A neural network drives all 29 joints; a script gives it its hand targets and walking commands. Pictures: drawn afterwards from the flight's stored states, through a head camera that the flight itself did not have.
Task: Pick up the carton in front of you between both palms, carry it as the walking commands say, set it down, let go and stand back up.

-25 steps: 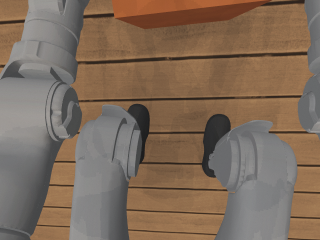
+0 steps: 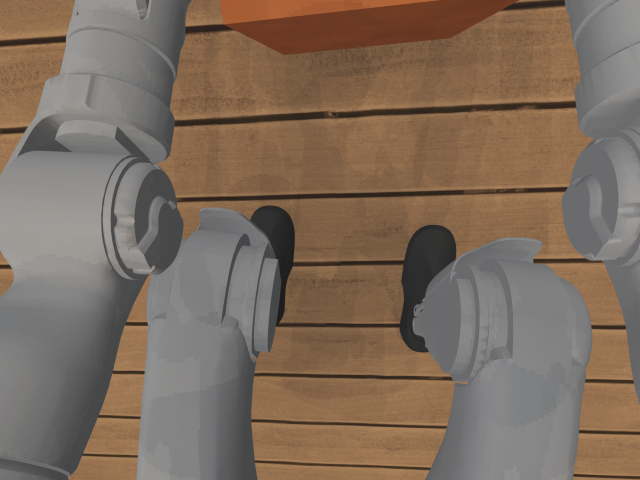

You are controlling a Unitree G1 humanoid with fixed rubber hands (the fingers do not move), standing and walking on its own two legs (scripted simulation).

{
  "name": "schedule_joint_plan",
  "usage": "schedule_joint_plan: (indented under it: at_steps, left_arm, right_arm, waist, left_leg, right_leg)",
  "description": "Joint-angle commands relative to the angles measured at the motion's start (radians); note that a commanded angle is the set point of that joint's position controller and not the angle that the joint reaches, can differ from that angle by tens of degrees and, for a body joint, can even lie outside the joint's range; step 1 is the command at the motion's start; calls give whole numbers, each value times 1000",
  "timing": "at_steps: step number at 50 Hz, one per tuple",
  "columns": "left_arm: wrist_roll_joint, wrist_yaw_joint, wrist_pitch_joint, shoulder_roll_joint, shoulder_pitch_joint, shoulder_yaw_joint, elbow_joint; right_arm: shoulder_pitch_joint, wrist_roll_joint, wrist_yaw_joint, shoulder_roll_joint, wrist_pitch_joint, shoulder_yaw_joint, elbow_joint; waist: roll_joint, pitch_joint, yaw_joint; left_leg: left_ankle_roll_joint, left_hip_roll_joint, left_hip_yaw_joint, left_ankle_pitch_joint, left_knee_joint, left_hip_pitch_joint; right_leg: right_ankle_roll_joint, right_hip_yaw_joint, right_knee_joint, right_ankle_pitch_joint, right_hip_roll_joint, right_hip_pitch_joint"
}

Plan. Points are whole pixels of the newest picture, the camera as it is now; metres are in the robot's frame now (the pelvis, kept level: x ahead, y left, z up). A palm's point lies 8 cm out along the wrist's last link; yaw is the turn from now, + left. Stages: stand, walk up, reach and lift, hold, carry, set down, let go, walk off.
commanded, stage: reach and lift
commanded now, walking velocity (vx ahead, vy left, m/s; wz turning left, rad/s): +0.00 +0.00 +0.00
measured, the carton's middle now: out of the picture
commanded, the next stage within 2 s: none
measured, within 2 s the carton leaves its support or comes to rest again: leaves its support in 0.28 s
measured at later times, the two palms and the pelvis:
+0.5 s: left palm out of the picture +0.54 +0.16 -0.06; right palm out of the picture +0.56 -0.14 -0.06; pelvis +0.01 +0.00 +0.03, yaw -1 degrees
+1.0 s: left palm out of the picture +0.50 +0.15 +0.09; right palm out of the picture +0.51 -0.14 +0.09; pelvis +0.00 +0.01 +0.14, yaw -2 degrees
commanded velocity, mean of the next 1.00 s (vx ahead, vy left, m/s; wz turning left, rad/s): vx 0.00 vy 0.00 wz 0.00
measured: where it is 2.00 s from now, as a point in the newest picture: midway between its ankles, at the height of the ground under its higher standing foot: (342, 298)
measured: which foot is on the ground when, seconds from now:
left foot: down 0.00-1.00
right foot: down 0.00-1.00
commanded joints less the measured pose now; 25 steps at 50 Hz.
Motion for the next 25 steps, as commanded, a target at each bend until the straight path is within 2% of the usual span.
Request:
schedule_joint_plan:
  at_steps: [1, 4, 9, 11, 15, 16, 18, 20, 22, 25]
  left_arm:
    - [13, -259, 56, -740, -509, -187, -149]
    - [19, -325, 94, -830, -498, -212, -209]
    - [-64, -345, 117, -951, -501, -284, -294]
    - [-101, -341, 121, -1004, -524, -331, -355]
    - [-138, -321, 150, -1090, -543, -409, -541]
    - [-134, -320, 163, -1104, -536, -418, -572]
    - [-111, -305, 184, -1139, -529, -445, -633]
    - [-82, -304, 209, -1154, -493, -449, -640]
    - [-41, -312, 231, -1174, -422, -424, -580]
    - [69, -331, 249, -1182, -338, -305, -443]
  right_arm:
    - [-366, -11, 245, 805, 40, 72, -145]
    - [-300, -21, 309, 928, 70, 44, -186]
    - [-324, 23, 314, 1026, 88, 102, -293]
    - [-354, 54, 309, 1085, 91, 147, -371]
    - [-421, 103, 279, 1194, 111, 240, -614]
    - [-422, 100, 272, 1212, 121, 251, -668]
    - [-400, 84, 245, 1267, 144, 270, -728]
    - [-332, 55, 239, 1299, 176, 263, -706]
    - [-227, 0, 247, 1324, 204, 218, -606]
    - [-116, -102, 272, 1342, 223, 79, -459]
  waist:
    - [-99, -1102, 14]
    - [-87, -1070, 20]
    - [-92, -1261, 5]
    - [-95, -1450, 5]
    - [-102, -1979, 20]
    - [-107, -2092, 17]
    - [-123, -2229, 14]
    - [-116, -2186, 15]
    - [-102, -1970, 10]
    - [-99, -1637, 11]
  left_leg:
    - [14, -75, 100, 234, -119, 500]
    - [31, -76, 103, 231, -112, 456]
    - [39, -80, 96, 368, -86, 535]
    - [34, -83, 102, 451, -83, 601]
    - [28, -98, 114, 674, -105, 782]
    - [27, -101, 114, 704, -116, 802]
    - [21, -115, 131, 676, -148, 761]
    - [17, -120, 136, 614, -193, 729]
    - [9, -124, 137, 527, -244, 643]
    - [20, -124, 129, 327, -326, 545]
  right_leg:
    - [-21, -74, -142, 232, 69, 554]
    - [-32, -89, -136, 215, 74, 484]
    - [-41, -98, -118, 328, 77, 548]
    - [-41, -100, -112, 423, 80, 639]
    - [-31, -106, -123, 669, 94, 866]
    - [-28, -106, -132, 708, 97, 912]
    - [-15, -106, -159, 726, 109, 985]
    - [-6, -112, -205, 672, 119, 964]
    - [-3, -112, -259, 590, 124, 873]
    - [-2, -122, -364, 329, 126, 627]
